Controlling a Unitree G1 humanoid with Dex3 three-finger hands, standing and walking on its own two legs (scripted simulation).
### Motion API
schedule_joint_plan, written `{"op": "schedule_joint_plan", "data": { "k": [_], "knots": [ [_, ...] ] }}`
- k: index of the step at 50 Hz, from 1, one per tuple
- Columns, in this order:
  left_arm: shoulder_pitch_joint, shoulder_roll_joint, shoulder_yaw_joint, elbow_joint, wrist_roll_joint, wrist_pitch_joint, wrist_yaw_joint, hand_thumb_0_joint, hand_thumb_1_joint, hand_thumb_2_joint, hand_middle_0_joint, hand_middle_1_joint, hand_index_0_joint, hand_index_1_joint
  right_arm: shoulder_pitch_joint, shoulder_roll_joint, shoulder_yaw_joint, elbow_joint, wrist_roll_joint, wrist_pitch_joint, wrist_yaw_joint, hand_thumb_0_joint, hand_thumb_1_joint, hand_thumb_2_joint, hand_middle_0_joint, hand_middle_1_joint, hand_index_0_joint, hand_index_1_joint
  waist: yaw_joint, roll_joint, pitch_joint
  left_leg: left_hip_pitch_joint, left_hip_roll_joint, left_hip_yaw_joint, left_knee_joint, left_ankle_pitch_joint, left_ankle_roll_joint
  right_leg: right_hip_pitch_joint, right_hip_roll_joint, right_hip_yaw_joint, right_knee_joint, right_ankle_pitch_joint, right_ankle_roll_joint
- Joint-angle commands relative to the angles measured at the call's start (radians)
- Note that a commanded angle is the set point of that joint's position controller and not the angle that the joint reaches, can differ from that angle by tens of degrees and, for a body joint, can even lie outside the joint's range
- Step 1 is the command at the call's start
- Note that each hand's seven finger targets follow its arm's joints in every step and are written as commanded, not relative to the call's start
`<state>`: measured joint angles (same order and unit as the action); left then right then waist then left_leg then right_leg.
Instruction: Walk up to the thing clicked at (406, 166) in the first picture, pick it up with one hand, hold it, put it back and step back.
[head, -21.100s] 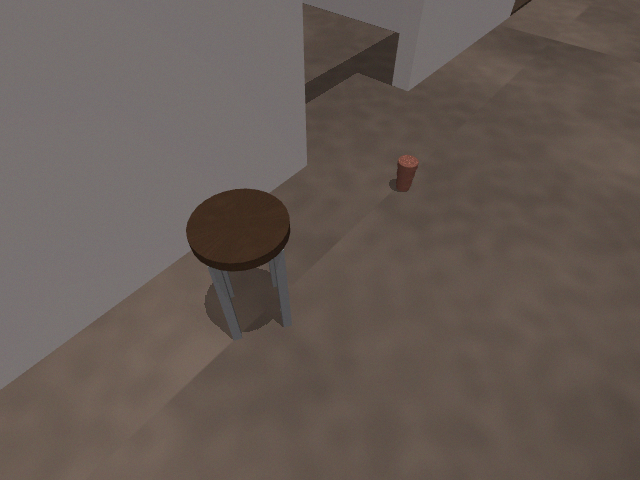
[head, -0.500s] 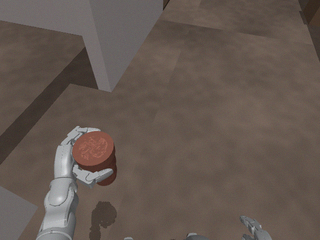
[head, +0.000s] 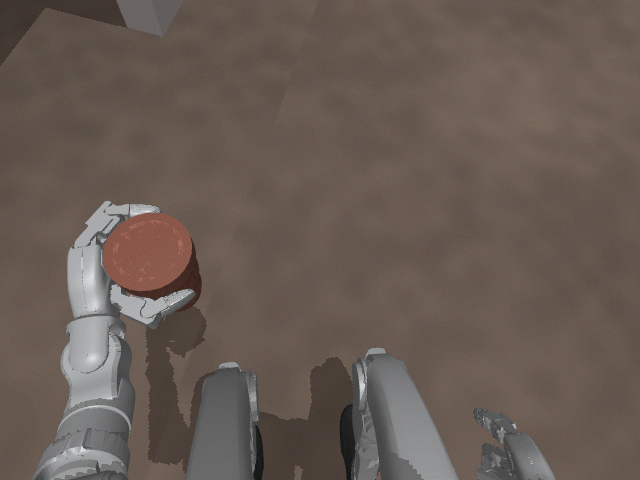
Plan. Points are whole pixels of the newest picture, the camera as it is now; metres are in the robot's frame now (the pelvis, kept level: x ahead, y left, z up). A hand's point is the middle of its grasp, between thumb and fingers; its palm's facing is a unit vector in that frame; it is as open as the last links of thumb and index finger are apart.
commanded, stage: crouch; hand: left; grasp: from the side
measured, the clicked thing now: (165, 273) +0.39 +0.18 -0.07
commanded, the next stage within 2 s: lower in 1.20 s
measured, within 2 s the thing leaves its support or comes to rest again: neither
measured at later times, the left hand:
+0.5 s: hand (173, 285) +0.42 +0.21 -0.23, palm faces +0.19 -0.98 -0.05, open 11.8 cm
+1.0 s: hand (181, 288) +0.44 +0.22 -0.32, palm faces +0.14 -0.99 -0.03, open 11.7 cm
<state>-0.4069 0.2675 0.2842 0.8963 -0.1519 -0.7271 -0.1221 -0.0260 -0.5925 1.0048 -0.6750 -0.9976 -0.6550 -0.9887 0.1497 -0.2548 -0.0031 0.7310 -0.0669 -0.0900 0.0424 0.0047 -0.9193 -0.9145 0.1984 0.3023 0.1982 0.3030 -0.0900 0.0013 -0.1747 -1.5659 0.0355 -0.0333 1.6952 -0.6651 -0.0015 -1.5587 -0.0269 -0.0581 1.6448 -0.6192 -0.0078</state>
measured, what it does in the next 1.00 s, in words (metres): lowers itself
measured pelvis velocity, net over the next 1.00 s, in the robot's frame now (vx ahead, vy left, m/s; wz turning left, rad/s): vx -0.05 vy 0.01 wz -0.09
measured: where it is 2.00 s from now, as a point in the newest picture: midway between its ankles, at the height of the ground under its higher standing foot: outside the picture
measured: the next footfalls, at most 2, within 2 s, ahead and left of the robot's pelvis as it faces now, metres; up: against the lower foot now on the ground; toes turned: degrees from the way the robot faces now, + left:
none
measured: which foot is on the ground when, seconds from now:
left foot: down 0.00-1.00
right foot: down 0.00-1.00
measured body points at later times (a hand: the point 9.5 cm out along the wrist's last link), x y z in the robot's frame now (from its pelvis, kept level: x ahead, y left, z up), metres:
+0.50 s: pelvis -0.05 +0.00 -0.17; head +0.17 +0.04 +0.22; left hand +0.40 +0.26 -0.23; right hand +0.03 -0.28 -0.29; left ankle +0.05 +0.12 -0.52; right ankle +0.06 -0.12 -0.52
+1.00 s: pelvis -0.05 +0.01 -0.23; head +0.19 +0.08 +0.15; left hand +0.42 +0.27 -0.32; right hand +0.00 -0.27 -0.33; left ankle +0.05 +0.12 -0.52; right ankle +0.06 -0.12 -0.52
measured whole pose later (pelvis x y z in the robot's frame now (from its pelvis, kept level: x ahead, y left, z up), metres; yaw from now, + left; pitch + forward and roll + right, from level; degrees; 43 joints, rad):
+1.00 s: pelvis -0.05 +0.01 -0.23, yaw -5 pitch +28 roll -9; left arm -0.74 0.58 0.52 1.22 -0.05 -0.79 -0.15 -0.03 -0.61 1.03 -0.67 -1.02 -0.65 -1.01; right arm 0.08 -0.30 0.17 0.75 -0.18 -0.02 0.10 0.00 -0.93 -0.92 0.20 0.30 0.20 0.30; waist -0.23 -0.06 0.05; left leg -2.25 0.02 -0.13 2.44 -0.68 0.02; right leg -2.19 -0.04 -0.12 2.31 -0.61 0.01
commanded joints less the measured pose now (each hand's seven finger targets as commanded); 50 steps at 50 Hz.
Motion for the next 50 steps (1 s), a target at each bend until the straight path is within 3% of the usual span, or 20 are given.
{"op": "schedule_joint_plan", "data": {
  "k": [1,4,6,7,10,15,19,20,22,24,25,30,33,36,41,42,45,47,49,50],
  "knots": [
    [-0.411,0.146,0.031,-0.232,-0.044,-0.154,0.007,0.000,-0.004,1.248,-1.174,-1.327,-1.168,-1.351,0.085,-0.185,-0.065,-0.052,-0.003,-0.022,-0.001,0.000,-0.935,-0.921,0.198,0.300,0.199,0.300,-0.022,0.116,-0.666,0.330,-0.041,-0.046,-0.095,0.365,0.017,0.187,0.038,0.028,-0.065,0.310,-0.037],
    [-0.486,0.188,0.039,-0.157,-0.014,-0.168,-0.003,0.000,-0.014,1.250,-1.195,-1.347,-1.192,-1.369,0.077,-0.190,-0.061,-0.032,-0.014,-0.017,0.003,0.000,-0.931,-0.918,0.198,0.300,0.199,0.300,-0.035,0.110,-0.651,0.256,-0.039,-0.045,-0.012,0.334,0.020,0.079,0.037,0.024,0.005,0.281,-0.038],
    [-0.559,0.240,0.076,-0.190,-0.003,-0.188,0.002,0.000,0.006,1.264,-1.209,-1.364,-1.208,-1.385,0.103,-0.191,-0.058,-0.018,-0.026,-0.011,0.008,0.000,-0.931,-0.918,0.198,0.300,0.199,0.300,-0.034,0.130,-0.711,0.227,-0.041,-0.034,0.035,0.366,0.017,0.098,0.033,0.027,0.050,0.316,-0.036],
    [-0.515,0.223,0.081,-0.083,-0.003,-0.182,-0.002,0.000,-0.026,1.267,-1.209,-1.373,-1.209,-1.393,0.092,-0.194,-0.051,-0.021,-0.026,-0.009,0.013,0.000,-0.936,-0.919,0.198,0.300,0.199,0.300,-0.033,0.106,-0.684,0.203,-0.043,-0.038,0.053,0.341,0.017,0.059,0.033,0.021,0.070,0.287,-0.038],
    [-0.594,0.311,0.165,-0.109,-0.002,-0.202,0.017,0.000,-0.044,1.302,-1.200,-1.390,-1.197,-1.415,0.103,-0.200,-0.043,-0.013,-0.039,0.000,0.024,0.000,-0.936,-0.921,0.198,0.300,0.199,0.300,-0.016,0.153,-0.749,0.165,-0.045,-0.028,0.112,0.345,0.012,0.033,0.033,0.017,0.140,0.282,-0.038],
    [-0.649,0.408,0.234,-0.102,0.026,-0.219,0.027,0.000,-0.028,1.358,-1.205,-1.425,-1.202,-1.451,0.100,-0.208,-0.029,-0.008,-0.053,0.021,0.033,0.000,-0.942,-0.924,0.198,0.300,0.199,0.300,-0.019,0.211,-0.774,0.099,-0.042,-0.016,0.175,0.308,0.005,-0.017,0.033,0.012,0.225,0.245,-0.038],
    [-0.729,0.451,0.244,-0.082,0.046,-0.215,0.019,0.000,-0.086,1.306,-1.170,-1.380,-1.167,-1.406,0.090,-0.216,-0.020,-0.005,-0.060,0.031,0.034,0.000,-0.942,-0.923,0.198,0.300,0.199,0.300,-0.052,0.251,-0.725,-0.011,-0.041,-0.001,0.228,0.198,0.005,-0.075,0.031,0.011,0.274,0.175,-0.035],
    [-0.709,0.420,0.225,-0.024,0.049,-0.208,0.014,0.000,-0.117,1.293,-1.170,-1.376,-1.166,-1.403,0.090,-0.218,-0.016,-0.003,-0.062,0.034,0.036,0.000,-0.949,-0.924,0.198,0.300,0.199,0.300,-0.064,0.246,-0.698,-0.029,-0.040,-0.005,0.235,0.169,0.003,-0.109,0.032,0.003,0.282,0.150,-0.036],
    [-0.750,0.473,0.248,-0.021,0.054,-0.204,0.007,0.000,-0.121,1.255,-1.137,-1.329,-1.131,-1.358,0.096,-0.226,-0.009,0.002,-0.065,0.039,0.035,0.000,-0.941,-0.922,0.198,0.300,0.199,0.300,-0.079,0.237,-0.689,-0.086,-0.040,0.004,0.272,0.126,0.006,-0.100,0.032,0.005,0.293,0.129,-0.029],
    [-0.772,0.449,0.215,0.015,0.051,-0.198,-0.009,0.000,-0.127,1.235,-1.152,-1.333,-1.151,-1.356,0.096,-0.231,0.001,0.005,-0.067,0.040,0.036,0.000,-0.939,-0.920,0.199,0.300,0.199,0.300,-0.109,0.223,-0.634,-0.144,-0.041,0.001,0.297,0.060,0.011,-0.134,0.032,-0.005,0.305,0.079,-0.025],
    [-0.784,0.497,0.243,0.017,0.049,-0.195,-0.012,0.000,-0.145,1.216,-1.154,-1.323,-1.152,-1.347,0.091,-0.236,0.004,0.006,-0.066,0.040,0.033,0.000,-0.935,-0.919,0.199,0.300,0.199,0.300,-0.102,0.202,-0.619,-0.193,-0.042,0.008,0.316,0.031,0.017,-0.128,0.032,0.005,0.299,0.050,-0.020],
    [-0.781,0.544,0.258,0.064,0.044,-0.191,-0.033,0.000,-0.129,1.208,-1.178,-1.338,-1.182,-1.355,0.076,-0.263,0.027,-0.001,-0.071,0.042,0.033,0.000,-0.923,-0.913,0.199,0.300,0.200,0.300,-0.111,0.206,-0.558,-0.244,-0.040,-0.005,0.354,-0.048,0.018,-0.207,0.038,-0.033,0.348,-0.012,-0.017],
    [-0.830,0.576,0.276,0.018,0.042,-0.199,-0.034,0.000,-0.050,1.214,-1.184,-1.336,-1.189,-1.351,0.085,-0.275,0.042,0.007,-0.078,0.042,0.034,0.000,-0.922,-0.913,0.199,0.300,0.200,0.300,-0.110,0.248,-0.589,-0.226,-0.039,-0.019,0.372,-0.010,0.011,-0.214,0.035,-0.050,0.393,0.035,-0.019],
    [-0.739,0.564,0.285,0.087,0.048,-0.184,-0.039,0.000,-0.042,1.197,-1.176,-1.318,-1.179,-1.332,0.093,-0.298,0.053,0.006,-0.084,0.049,0.035,0.000,-0.929,-0.915,0.199,0.300,0.200,0.300,-0.113,0.276,-0.584,-0.179,-0.033,-0.041,0.387,0.081,0.000,-0.248,0.033,-0.066,0.440,0.107,-0.025],
    [-0.767,0.609,0.301,-0.004,0.068,-0.188,-0.028,0.000,-0.002,1.222,-1.191,-1.329,-1.190,-1.347,0.108,-0.316,0.067,0.011,-0.104,0.064,0.037,0.000,-0.930,-0.916,0.199,0.300,0.199,0.300,-0.109,0.386,-0.605,-0.090,-0.022,-0.068,0.402,0.187,-0.017,-0.288,0.032,-0.084,0.491,0.187,-0.035],
    [-0.771,0.573,0.274,0.009,0.066,-0.188,-0.034,0.000,-0.002,1.211,-1.183,-1.317,-1.183,-1.334,0.099,-0.319,0.067,0.010,-0.105,0.065,0.038,0.000,-0.931,-0.917,0.199,0.300,0.199,0.300,-0.121,0.388,-0.569,-0.092,-0.020,-0.074,0.403,0.168,-0.017,-0.328,0.030,-0.085,0.494,0.171,-0.036],
    [-0.761,0.561,0.273,0.017,0.058,-0.190,-0.029,0.000,0.012,1.231,-1.203,-1.335,-1.201,-1.353,0.097,-0.323,0.080,0.012,-0.113,0.069,0.041,0.000,-0.932,-0.917,0.199,0.300,0.199,0.300,-0.137,0.375,-0.543,-0.122,-0.020,-0.082,0.424,0.158,-0.016,-0.319,0.033,-0.095,0.501,0.172,-0.033],
    [-0.765,0.598,0.294,0.005,0.055,-0.193,-0.024,0.000,0.017,1.236,-1.205,-1.339,-1.203,-1.357,0.103,-0.327,0.088,0.006,-0.117,0.072,0.041,0.000,-0.932,-0.917,0.199,0.300,0.199,0.300,-0.141,0.353,-0.564,-0.149,-0.024,-0.076,0.446,0.174,-0.010,-0.270,0.036,-0.097,0.496,0.192,-0.028],
    [-0.745,0.560,0.257,0.045,0.055,-0.193,-0.032,0.000,0.017,1.240,-1.207,-1.347,-1.208,-1.363,0.101,-0.329,0.099,0.011,-0.122,0.075,0.044,0.000,-0.930,-0.916,0.199,0.300,0.200,0.300,-0.163,0.319,-0.542,-0.163,-0.023,-0.080,0.467,0.187,-0.006,-0.270,0.040,-0.101,0.496,0.201,-0.025],
    [-0.770,0.583,0.263,0.035,0.055,-0.197,-0.032,0.000,0.029,1.243,-1.212,-1.349,-1.212,-1.365,0.097,-0.332,0.104,0.010,-0.124,0.076,0.044,0.000,-0.928,-0.915,0.199,0.300,0.200,0.300,-0.169,0.326,-0.538,-0.173,-0.022,-0.081,0.472,0.185,-0.007,-0.265,0.039,-0.103,0.499,0.203,-0.024]
  ]
}}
